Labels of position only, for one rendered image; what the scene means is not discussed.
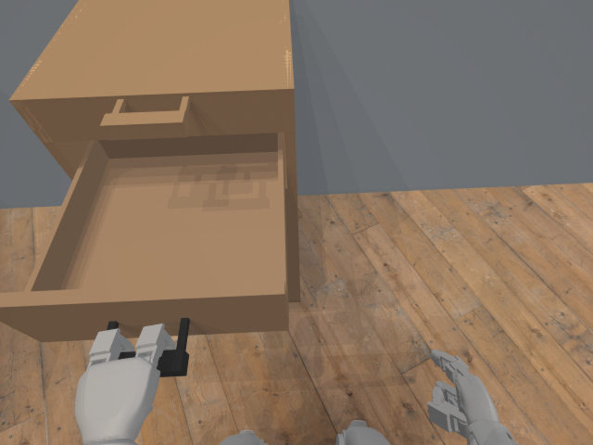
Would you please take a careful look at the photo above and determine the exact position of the robot left hand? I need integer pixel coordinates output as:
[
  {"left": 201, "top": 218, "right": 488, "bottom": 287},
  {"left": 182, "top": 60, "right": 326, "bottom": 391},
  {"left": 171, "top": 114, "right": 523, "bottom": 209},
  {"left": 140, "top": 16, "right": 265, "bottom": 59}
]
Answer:
[{"left": 75, "top": 324, "right": 175, "bottom": 445}]

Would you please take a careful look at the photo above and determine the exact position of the cabinet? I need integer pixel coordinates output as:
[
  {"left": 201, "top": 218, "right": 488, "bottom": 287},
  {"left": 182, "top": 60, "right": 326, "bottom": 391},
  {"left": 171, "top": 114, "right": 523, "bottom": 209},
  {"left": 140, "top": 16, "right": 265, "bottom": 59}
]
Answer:
[{"left": 8, "top": 0, "right": 300, "bottom": 303}]

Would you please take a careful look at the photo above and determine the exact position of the robot right forearm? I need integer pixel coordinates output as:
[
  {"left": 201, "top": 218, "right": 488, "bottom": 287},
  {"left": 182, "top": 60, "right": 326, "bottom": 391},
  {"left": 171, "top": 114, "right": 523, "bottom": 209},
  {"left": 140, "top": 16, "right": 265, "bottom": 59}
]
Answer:
[{"left": 467, "top": 420, "right": 519, "bottom": 445}]

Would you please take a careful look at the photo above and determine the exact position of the robot right thigh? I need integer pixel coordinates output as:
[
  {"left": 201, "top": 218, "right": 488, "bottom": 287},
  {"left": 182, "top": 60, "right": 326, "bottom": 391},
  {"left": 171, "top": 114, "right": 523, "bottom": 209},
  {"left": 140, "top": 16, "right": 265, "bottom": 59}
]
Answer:
[{"left": 336, "top": 426, "right": 390, "bottom": 445}]

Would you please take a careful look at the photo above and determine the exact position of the robot right shin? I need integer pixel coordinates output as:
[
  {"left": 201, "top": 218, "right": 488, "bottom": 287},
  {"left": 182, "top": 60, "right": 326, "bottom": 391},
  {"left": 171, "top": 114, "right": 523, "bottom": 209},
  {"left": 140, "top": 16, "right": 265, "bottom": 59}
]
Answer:
[{"left": 348, "top": 420, "right": 367, "bottom": 428}]

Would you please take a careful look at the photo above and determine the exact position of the handle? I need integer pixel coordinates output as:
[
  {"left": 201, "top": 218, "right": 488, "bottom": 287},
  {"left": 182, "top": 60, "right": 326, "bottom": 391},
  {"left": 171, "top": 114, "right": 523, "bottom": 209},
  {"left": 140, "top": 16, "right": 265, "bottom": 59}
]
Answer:
[
  {"left": 100, "top": 110, "right": 190, "bottom": 140},
  {"left": 107, "top": 318, "right": 190, "bottom": 377}
]

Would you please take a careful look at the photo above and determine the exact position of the drawer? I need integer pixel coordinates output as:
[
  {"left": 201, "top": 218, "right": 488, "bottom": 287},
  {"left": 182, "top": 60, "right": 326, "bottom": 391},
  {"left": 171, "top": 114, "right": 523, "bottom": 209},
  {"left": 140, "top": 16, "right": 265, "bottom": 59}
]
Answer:
[{"left": 0, "top": 133, "right": 289, "bottom": 342}]

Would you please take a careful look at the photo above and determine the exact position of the robot right hand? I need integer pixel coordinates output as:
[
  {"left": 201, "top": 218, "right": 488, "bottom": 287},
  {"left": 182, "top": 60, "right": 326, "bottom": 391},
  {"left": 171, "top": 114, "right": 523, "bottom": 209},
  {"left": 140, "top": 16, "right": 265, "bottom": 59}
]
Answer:
[{"left": 427, "top": 350, "right": 500, "bottom": 438}]

